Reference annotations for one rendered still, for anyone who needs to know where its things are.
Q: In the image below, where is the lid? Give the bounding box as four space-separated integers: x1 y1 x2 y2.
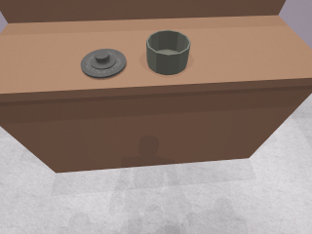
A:
80 49 127 79

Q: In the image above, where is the pot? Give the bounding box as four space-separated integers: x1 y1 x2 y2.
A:
146 29 191 75

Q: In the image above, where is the table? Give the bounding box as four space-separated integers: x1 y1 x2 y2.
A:
0 0 312 174

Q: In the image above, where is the knob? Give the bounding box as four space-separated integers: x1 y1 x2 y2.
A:
95 50 110 63

